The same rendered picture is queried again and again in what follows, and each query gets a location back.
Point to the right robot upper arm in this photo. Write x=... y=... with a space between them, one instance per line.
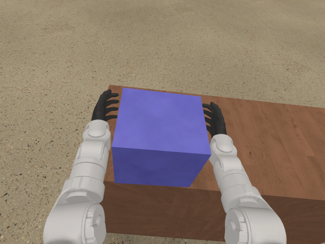
x=253 y=225

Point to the right robot hand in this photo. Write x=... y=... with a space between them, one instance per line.
x=217 y=124

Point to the left robot upper arm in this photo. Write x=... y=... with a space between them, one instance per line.
x=76 y=223

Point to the left robot forearm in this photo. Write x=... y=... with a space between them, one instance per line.
x=89 y=167

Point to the carton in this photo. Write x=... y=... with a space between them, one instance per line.
x=160 y=139

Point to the pedestal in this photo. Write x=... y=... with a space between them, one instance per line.
x=282 y=150

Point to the left robot hand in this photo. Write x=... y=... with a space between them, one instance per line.
x=100 y=109

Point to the right robot forearm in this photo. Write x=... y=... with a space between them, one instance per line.
x=234 y=184

